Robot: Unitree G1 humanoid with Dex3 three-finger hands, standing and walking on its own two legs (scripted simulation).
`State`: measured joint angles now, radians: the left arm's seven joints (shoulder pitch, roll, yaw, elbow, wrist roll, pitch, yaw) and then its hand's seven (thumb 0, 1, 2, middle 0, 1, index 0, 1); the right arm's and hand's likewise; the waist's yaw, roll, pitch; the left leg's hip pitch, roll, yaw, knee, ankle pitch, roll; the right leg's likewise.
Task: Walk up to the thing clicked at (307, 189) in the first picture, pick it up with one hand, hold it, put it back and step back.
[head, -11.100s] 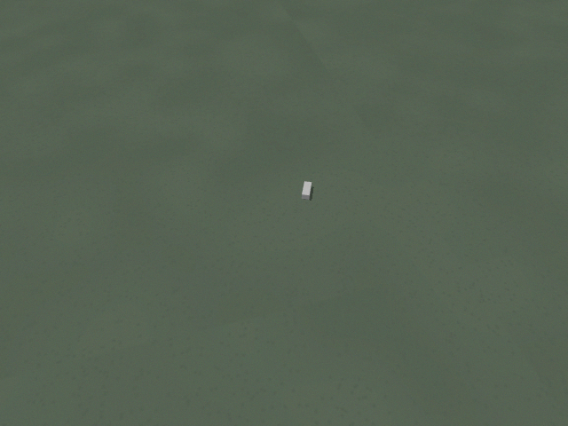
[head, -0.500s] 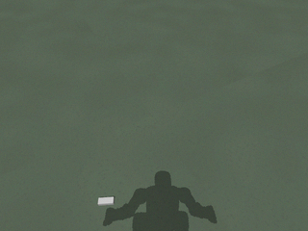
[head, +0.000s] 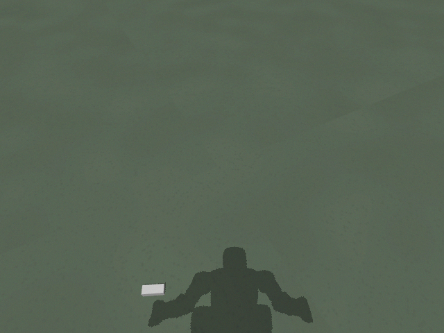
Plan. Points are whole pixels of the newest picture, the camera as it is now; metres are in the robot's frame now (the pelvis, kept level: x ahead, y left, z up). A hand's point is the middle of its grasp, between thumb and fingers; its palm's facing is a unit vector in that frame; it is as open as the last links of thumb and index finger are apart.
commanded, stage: stand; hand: left
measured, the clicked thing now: (153, 290) +0.43 +0.31 -0.77
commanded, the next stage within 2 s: walk up in 0.56 s
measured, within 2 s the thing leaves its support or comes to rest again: neither
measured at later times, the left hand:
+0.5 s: hand out of the picture +0.07 +0.26 -0.16, palm faces -0.02 -0.94 -0.34, open 7.4 cm
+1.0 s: hand out of the picture +0.04 +0.41 -0.18, palm faces +0.05 -0.89 -0.46, open 7.4 cm
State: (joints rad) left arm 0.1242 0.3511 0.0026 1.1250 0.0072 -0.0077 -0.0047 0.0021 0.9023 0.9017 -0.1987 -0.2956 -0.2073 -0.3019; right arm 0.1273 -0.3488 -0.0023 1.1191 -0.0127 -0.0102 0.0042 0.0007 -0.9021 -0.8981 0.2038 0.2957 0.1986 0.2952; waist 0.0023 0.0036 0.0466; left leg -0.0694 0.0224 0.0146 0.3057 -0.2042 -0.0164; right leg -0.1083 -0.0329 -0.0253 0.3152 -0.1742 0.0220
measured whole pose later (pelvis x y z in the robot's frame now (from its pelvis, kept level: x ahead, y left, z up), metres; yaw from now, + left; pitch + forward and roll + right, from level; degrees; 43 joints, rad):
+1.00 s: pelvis -0.01 +0.10 -0.03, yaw +3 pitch -2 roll +0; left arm 0.19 0.47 0.06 0.98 0.00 0.02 0.03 0.00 0.90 0.90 -0.20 -0.30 -0.20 -0.30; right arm 0.20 -0.35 -0.07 0.93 -0.03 0.03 0.03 0.00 -0.90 -0.90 0.20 0.30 0.20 0.30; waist 0.01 -0.03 0.13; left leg -0.30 0.02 -0.03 0.67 -0.34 -0.01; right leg -0.38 0.00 0.10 0.97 -0.53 -0.03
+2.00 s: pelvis -0.01 +0.07 +0.00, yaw -1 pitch -3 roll +0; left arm 0.11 0.35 0.02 1.08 0.00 0.00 -0.02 0.00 0.90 0.90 -0.20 -0.30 -0.21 -0.30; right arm 0.12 -0.36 0.00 1.06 -0.01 -0.02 0.00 0.00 -0.90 -0.90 0.20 0.30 0.20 0.30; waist 0.01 0.02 0.06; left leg -0.11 0.04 0.02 0.38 -0.21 -0.03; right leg -0.11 0.02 0.01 0.38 -0.21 -0.02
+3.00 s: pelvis +0.00 +0.10 +0.00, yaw -2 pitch -2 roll +0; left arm 0.11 0.35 0.00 1.14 0.01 -0.01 0.00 0.00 0.90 0.90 -0.20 -0.30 -0.21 -0.30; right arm 0.10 -0.35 -0.01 1.14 -0.01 -0.02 0.01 0.00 -0.90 -0.90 0.20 0.30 0.20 0.30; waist 0.00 0.00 0.05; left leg -0.09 0.01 0.04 0.30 -0.17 0.00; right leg -0.09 -0.01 0.03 0.30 -0.17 0.02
